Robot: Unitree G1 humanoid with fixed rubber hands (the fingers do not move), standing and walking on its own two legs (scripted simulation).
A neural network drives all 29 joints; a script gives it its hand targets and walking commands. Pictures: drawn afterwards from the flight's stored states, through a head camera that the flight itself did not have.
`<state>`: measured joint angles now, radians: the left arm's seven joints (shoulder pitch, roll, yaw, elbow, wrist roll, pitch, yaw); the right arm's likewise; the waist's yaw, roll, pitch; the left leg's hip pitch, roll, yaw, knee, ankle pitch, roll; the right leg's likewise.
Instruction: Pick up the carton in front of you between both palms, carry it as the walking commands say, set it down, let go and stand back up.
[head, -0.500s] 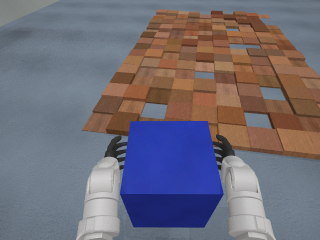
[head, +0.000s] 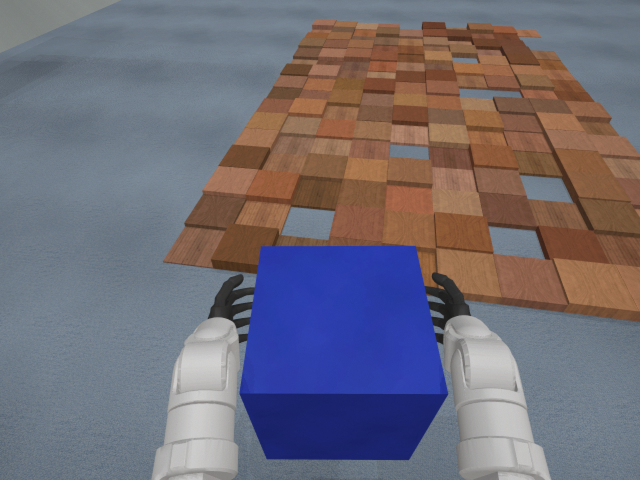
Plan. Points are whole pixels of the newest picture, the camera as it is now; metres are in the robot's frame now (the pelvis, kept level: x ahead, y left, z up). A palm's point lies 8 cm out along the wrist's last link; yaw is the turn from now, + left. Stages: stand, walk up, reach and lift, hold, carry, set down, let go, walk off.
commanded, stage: hold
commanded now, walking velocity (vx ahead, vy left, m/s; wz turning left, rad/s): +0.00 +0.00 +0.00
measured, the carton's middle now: (337, 357) +0.28 +0.00 -0.02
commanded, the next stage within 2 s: carry in 0.20 s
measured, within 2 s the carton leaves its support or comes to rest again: neither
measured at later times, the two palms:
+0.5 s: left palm (225, 292) +0.33 +0.15 +0.07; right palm (447, 289) +0.33 -0.15 +0.07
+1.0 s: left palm (252, 174) +0.58 +0.14 +0.09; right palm (424, 180) +0.55 -0.16 +0.09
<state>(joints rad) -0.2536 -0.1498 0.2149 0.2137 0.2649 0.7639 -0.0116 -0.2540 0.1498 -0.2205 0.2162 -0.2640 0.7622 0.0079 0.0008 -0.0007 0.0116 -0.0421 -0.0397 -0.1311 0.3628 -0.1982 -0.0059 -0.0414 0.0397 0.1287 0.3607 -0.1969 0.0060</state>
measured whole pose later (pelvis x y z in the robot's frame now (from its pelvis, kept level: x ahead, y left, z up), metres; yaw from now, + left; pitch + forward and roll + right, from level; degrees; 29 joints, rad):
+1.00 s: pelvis +0.30 +0.01 +0.00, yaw -2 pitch +6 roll -2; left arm -0.17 -0.14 0.11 -0.35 0.10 1.22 0.09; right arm -0.16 0.13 -0.12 -0.37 -0.10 1.22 -0.10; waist -0.04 0.03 -0.11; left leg -0.14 0.02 0.18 0.30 -0.27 0.06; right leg -0.54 -0.06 -0.11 0.95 -0.29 -0.01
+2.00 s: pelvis +0.93 -0.01 -0.01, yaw +0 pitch +7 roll -2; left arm -0.80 -0.06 0.31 -0.17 0.09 1.30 0.14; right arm -0.79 0.06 -0.32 -0.15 -0.05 1.27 -0.15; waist -0.08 0.01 0.13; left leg -0.29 -0.01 0.12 0.51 -0.34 0.10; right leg -0.80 -0.03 -0.04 1.23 -0.40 -0.07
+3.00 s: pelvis +1.58 +0.02 -0.02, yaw +2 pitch +6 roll -2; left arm -0.69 -0.04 0.25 0.10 0.08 1.24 0.15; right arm -0.68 0.03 -0.27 0.12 -0.06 1.20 -0.13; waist -0.03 0.00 -0.02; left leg -0.08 -0.02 0.07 0.48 -0.45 0.07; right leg -0.71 0.00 -0.16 0.71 -0.13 -0.07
